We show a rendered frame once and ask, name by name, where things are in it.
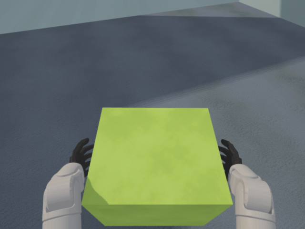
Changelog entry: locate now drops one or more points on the robot right hand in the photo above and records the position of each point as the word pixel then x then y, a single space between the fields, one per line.
pixel 231 157

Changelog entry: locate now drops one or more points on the robot left hand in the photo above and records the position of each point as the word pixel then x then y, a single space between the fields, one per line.
pixel 79 157

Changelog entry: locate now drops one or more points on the carton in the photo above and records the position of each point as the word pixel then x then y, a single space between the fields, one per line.
pixel 156 167

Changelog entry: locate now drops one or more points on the robot left forearm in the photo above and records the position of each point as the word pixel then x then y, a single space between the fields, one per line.
pixel 62 198

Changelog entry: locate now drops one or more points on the robot right forearm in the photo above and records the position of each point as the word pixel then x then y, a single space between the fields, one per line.
pixel 254 205

